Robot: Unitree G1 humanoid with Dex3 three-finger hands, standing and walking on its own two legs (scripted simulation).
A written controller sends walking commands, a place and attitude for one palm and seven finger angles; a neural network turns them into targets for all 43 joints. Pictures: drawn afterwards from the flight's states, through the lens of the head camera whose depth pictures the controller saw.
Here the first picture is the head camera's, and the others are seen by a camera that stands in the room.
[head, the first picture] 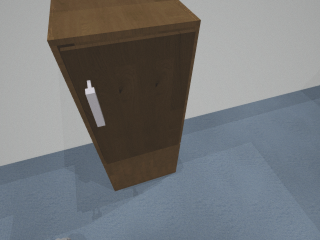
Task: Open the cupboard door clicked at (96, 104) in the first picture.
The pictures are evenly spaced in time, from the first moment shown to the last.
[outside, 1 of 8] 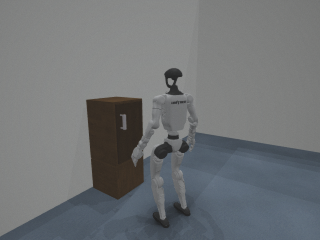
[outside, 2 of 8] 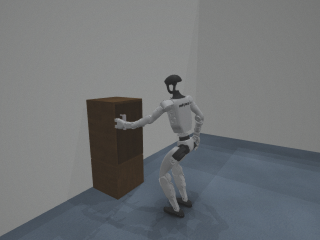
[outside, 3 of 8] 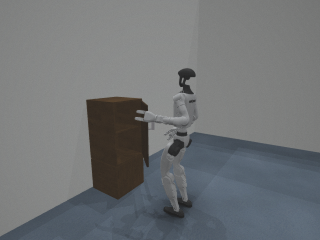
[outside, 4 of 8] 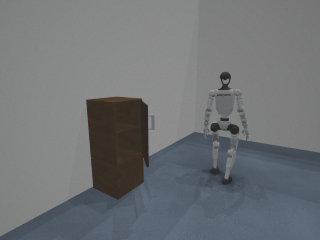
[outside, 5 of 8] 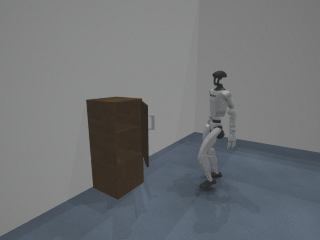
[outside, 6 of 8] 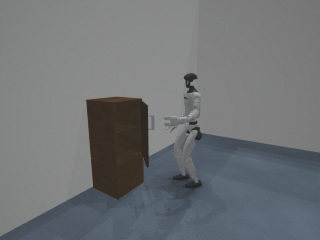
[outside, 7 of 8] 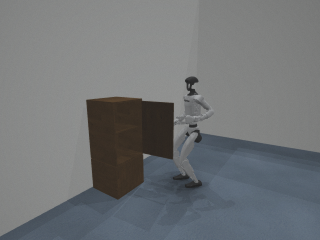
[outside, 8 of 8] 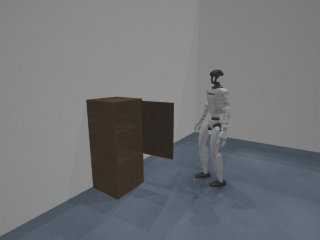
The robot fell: no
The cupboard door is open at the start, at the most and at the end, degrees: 0 96 96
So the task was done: yes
